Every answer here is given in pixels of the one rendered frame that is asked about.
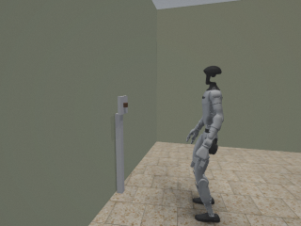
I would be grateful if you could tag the robot left upper arm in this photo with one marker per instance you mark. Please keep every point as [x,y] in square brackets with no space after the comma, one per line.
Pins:
[216,98]

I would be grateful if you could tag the right robot hand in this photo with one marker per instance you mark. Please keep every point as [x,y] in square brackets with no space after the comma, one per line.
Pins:
[194,134]

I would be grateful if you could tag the robot left forearm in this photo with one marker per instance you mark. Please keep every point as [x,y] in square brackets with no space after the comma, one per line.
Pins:
[215,127]

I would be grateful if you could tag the robot right forearm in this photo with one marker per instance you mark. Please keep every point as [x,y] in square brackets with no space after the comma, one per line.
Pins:
[200,124]

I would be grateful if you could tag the right robot thigh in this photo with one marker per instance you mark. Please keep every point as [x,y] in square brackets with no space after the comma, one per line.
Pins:
[197,146]

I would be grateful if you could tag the panel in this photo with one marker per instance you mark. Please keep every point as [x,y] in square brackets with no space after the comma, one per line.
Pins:
[120,142]

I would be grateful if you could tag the left robot hand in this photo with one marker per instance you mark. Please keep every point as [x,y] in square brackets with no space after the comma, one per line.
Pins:
[202,153]

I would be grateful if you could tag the humanoid robot torso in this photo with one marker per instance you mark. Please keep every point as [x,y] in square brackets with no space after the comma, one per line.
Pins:
[208,113]

